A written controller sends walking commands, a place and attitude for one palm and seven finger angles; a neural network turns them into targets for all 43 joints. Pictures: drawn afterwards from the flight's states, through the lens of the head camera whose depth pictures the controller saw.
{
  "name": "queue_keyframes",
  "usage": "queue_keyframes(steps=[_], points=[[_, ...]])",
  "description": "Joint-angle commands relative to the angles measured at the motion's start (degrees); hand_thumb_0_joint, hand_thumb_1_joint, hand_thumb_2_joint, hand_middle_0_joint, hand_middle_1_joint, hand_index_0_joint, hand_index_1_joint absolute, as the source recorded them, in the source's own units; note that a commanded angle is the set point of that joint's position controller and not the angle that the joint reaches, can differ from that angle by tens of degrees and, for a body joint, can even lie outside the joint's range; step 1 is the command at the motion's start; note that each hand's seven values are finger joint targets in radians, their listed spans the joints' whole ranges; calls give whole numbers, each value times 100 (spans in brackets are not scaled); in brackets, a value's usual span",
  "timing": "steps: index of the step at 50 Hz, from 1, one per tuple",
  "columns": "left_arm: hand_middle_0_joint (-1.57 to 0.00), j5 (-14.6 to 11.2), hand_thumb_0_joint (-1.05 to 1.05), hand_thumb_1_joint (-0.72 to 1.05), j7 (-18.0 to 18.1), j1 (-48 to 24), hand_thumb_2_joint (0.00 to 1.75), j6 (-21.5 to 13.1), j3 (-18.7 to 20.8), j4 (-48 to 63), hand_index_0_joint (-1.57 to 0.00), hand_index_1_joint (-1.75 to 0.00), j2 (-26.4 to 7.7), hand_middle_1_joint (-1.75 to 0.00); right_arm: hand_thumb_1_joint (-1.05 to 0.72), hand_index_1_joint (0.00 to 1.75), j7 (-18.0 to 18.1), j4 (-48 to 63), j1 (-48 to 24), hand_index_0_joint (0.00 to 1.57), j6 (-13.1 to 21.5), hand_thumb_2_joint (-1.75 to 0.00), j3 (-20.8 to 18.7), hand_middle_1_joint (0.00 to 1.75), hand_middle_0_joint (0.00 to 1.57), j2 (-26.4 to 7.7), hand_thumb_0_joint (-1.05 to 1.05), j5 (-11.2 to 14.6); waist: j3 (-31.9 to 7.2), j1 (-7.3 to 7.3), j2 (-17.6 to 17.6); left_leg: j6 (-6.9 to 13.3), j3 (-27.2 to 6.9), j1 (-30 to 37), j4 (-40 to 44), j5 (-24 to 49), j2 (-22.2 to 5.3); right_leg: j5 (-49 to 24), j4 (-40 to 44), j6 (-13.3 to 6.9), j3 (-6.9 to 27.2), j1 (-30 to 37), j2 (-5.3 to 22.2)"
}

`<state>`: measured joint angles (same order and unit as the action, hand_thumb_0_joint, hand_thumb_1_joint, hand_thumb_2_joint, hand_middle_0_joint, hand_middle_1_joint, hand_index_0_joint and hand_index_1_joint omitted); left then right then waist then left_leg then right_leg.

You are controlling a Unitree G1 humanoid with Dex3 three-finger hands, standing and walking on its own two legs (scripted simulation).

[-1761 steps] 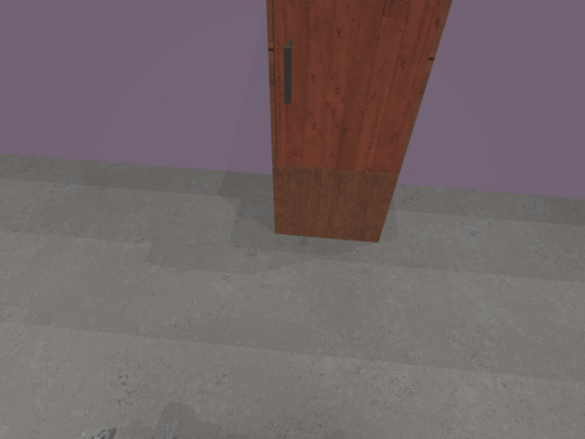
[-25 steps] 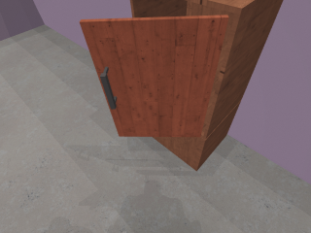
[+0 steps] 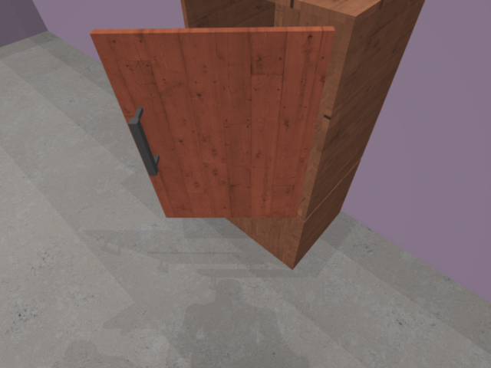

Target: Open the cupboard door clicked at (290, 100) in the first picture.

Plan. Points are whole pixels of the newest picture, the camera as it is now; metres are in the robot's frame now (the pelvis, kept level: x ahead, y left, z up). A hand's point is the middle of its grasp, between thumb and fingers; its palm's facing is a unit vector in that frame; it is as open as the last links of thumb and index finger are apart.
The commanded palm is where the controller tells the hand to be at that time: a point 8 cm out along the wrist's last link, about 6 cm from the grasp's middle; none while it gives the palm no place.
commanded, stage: look again from close up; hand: left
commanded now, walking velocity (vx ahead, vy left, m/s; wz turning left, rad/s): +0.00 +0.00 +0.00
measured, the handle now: (146, 143) +0.57 +0.26 +0.01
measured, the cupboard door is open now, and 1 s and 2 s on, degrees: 41 41 41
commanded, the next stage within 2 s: raise the hand with hooked fingers in 0.12 s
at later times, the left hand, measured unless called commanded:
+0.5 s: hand (138, 330) +0.18 +0.18 -0.01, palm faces +0.13 -0.99 -0.05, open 7.9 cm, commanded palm +0.12 +0.24 -0.05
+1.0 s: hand (106, 335) +0.17 +0.23 -0.03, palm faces +0.04 -1.00 -0.05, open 10.8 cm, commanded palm +0.14 +0.28 -0.02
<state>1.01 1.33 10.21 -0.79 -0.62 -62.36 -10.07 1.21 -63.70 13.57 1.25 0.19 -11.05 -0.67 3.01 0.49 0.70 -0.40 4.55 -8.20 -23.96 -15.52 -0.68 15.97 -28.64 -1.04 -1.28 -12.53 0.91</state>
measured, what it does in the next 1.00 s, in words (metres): lowers itself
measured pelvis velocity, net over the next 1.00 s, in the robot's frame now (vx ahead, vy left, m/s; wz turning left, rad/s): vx -0.06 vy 0.01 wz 0.05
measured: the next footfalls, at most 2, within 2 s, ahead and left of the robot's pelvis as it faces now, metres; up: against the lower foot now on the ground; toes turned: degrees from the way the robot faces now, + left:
none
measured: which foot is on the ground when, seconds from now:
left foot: down 0.00-1.00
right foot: down 0.00-1.00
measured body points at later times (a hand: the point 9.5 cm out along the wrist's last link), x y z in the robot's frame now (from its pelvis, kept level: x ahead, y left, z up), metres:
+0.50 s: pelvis -0.03 -0.02 -0.05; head +0.00 -0.03 +0.40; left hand +0.17 +0.23 -0.01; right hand +0.18 -0.28 -0.11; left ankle -0.03 +0.12 -0.74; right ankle -0.01 -0.10 -0.74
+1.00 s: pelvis -0.06 +0.01 -0.07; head +0.00 +0.01 +0.37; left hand +0.17 +0.29 -0.02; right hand +0.10 -0.21 -0.17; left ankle -0.03 +0.12 -0.74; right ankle -0.01 -0.10 -0.74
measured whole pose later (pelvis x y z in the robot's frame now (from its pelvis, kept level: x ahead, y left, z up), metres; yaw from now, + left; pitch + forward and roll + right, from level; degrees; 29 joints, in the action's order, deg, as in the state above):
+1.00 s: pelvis -0.06 +0.01 -0.07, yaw +3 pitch +11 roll -2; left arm -17.5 -20.0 14.4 -18.1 15.0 -7.5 -16.1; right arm 3.5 -34.0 16.5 13.9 2.6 -11.5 1.8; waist -5.7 0.9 1.4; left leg 0.2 -0.4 -46.2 -61.8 -27.1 -1.7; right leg 24.8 -59.1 -1.1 -5.2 -45.8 1.3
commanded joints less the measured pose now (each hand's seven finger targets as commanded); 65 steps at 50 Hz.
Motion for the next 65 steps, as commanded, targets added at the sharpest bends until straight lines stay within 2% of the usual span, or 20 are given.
queue_keyframes(steps=[1, 10, 11, 12, 13, 14, 15, 16, 17, 18, 19, 20, 24, 27, 29, 34, 38, 44, 53, 65], points=[[-20, -34, 0, 90, 37, 283, 90, -92, 173, 176, -20, -30, -889, -30, -90, 30, 65, 194, 245, 20, 104, -90, -102, 30, 20, -601, 0, -22, -243, -58, -83, 170, -477, -44, 305, 1144, -546, -1622, 465, -185, 599, 198, 573], [-20, -33, 0, 90, 41, 314, 90, -120, 192, 158, -20, -30, -903, -30, -90, 30, 81, 155, 193, 20, 83, -90, -119, 30, 20, -618, 0, -19, -264, -46, -169, 119, -413, 63, 273, 1191, -561, -2012, 544, -211, 628, 282, 567], [-20, -16, 0, 90, 293, 1087, 90, -190, 232, -82, -20, -30, -761, -30, -90, 30, 18, 492, -187, 20, 63, -90, -187, 30, 20, -655, 0, 70, -476, -257, -576, -31, -102, -478, -1034, 874, -637, -4260, 536, 149, 920, 683, 1004], [-20, -1029, 0, 88, 239, -3468, 89, -1522, 1358, 8470, -20, -32, -2321, -32, -90, 30, 257, 2432, -172, 20, 958, -90, -313, 30, 20, -1369, 0, 310, -3008, 283, 443, 237, -266, 560, -209, 2117, 180, -4222, -11, -163, 623, 1109, 441], [-20, -535, 0, 85, 376, -162, 88, -1287, 1266, 6728, -20, -33, -1826, -33, -90, 30, 456, 2214, -286, 20, 1409, -90, -309, 30, 20, -986, 0, 108, -2953, -250, 1444, 302, -195, 915, -149, 3066, 42, -2996, -278, -256, 367, 1015, 119], [-21, -904, 0, 83, 438, 1259, 87, -637, 591, 5920, -21, -34, -503, -34, -90, 30, 412, 2226, -474, 20, 1529, -90, -245, 30, 20, -787, 0, 258, -1871, -153, 1428, 106, -379, 455, -260, 2949, -35, -2075, -95, -175, 16, 378, 120], [-21, -1012, 0, 81, 327, 827, 86, -687, 589, 5549, -21, -36, -198, -36, -90, 30, 384, 2105, -270, 20, 1556, -90, -315, 30, 20, -864, 0, 298, -862, 211, 100, 157, -335, -82, -575, 2367, -50, -2119, -6, -18, -191, -324, 81], [-21, -1126, 0, 78, 170, 459, 85, -1063, 1026, 5595, -21, -37, -538, -37, -90, 30, 375, 2414, -335, 20, 1615, -90, -466, 30, 20, -1032, 0, 214, -355, 253, -756, 195, -408, -669, -845, 1711, 3, -1911, -124, 92, -251, -844, 67], [-21, -1183, 0, 76, -67, 998, 84, -1450, 1299, 5106, -21, -39, -560, -39, -90, 30, 350, 2454, -287, 20, 1639, -90, -551, 30, 20, -1073, 0, 136, -503, 145, -1332, 180, -373, -1134, -1073, 1280, 44, -1606, -324, 177, -277, -1112, 59], [-21, -1300, 0, 74, -364, 1665, 83, -1863, 1270, 4750, -21, -40, -263, -40, -90, 30, 284, 2632, -374, 20, 1680, -90, -557, 30, 20, -1025, 0, 87, -530, -50, -1415, 134, -401, -1672, -1321, 941, 99, -1406, -645, 207, -264, -1315, 59], [-21, -1361, 0, 71, -712, 2102, 82, -2272, 1374, 4534, -21, -42, -236, -42, -90, 30, 182, 2820, -478, 20, 1728, -90, -573, 30, 20, -989, 0, 111, -630, -286, -961, 68, -336, -2003, -1584, 852, 178, -1395, -1002, 134, -168, -1352, 97], [-22, -1456, 0, 69, -1059, 2085, 81, -2743, 1392, 4656, -22, -43, -208, -43, -90, 30, 100, 2980, -518, 20, 1763, -90, -574, 30, 20, -962, 0, 85, -1004, -369, -1014, 16, -306, -2344, -1881, 737, 231, -1264, -1373, 107, -124, -1436, 85], [-22, -1754, 0, 60, -2528, 1524, 77, -4127, 1572, 4675, -22, -50, -675, -50, -90, 30, -77, 3500, -596, 20, 1878, -90, -626, 30, 20, -1053, 0, 164, -1446, -323, -474, -30, -285, -3626, -3117, -46, 310, -458, -2173, 34, 652, -2141, 254], [-23, -2166, 0, 53, -2866, 692, 74, -3637, 1754, 5376, -23, -54, -982, -54, -90, 30, 49, 4165, -787, 20, 1787, -90, -583, 30, 20, -1097, 0, 320, -1860, -291, -781, 109, -180, -4220, -3460, -931, 357, 1559, -1738, 138, 1158, -2235, 334], [-23, -2308, 0, 48, -2746, 121, 72, -3329, 1877, 6182, -23, -57, -1230, -57, -90, 30, 165, 4373, -703, 20, 1728, -90, -533, 30, 20, -1124, 0, 333, -1952, -180, -458, 185, -216, -4154, -3598, -998, 276, 2130, -1711, 96, 1162, -2433, 225], [-24, -1915, 0, 36, -2193, -561, 67, -3060, 1510, 7536, -24, -64, -1265, -64, -90, 30, 327, 4213, -305, 20, 1675, -90, -357, 30, 20, -1045, 0, 255, -2139, 144, 252, 267, -469, -3572, -3532, -575, 52, 1243, -2146, -3, 579, -2739, -46], [-25, -1801, 0, 27, -2146, -150, 63, -2645, 1588, 7077, -25, -70, -1241, -70, -90, 30, 362, 3997, -311, 20, 1692, -90, -306, 30, 20, -1018, 0, 269, -2069, 84, 447, 213, -605, -3496, -3262, -504, 52, 910, -2191, -6, 206, -2734, -95], [-25, -2002, 0, 13, -2200, 232, 57, -1981, 2054, 6441, -25, -80, -1464, -80, -90, 30, 367, 4044, -443, 20, 1627, -90, -232, 30, 20, -995, 0, 276, -1963, -142, 6, 170, -681, -3526, -2822, -589, 90, 1185, -1950, 1, 34, -2374, -123], [-27, -2045, 0, -8, -2160, -110, 48, -2333, 2089, 6506, -27, -93, -1502, -93, -90, 30, 342, 3994, -146, 20, 1776, -90, -219, 30, 20, -1143, 0, 240, -1943, -52, 70, 163, -706, -3231, -2517, -745, 97, 1163, -1959, -6, -162, -2534, -127], [-29, -2055, 0, -36, -2318, -662, 36, -2064, 2327, 6459, -29, -111, -1879, -111, -90, 30, 360, 3993, 32, 20, 1664, -90, -189, 30, 20, -1261, 0, 259, -1966, -36, 512, 67, -788, -2511, -2249, 109, 31, 180, -1972, -64, -341, -2282, -210]])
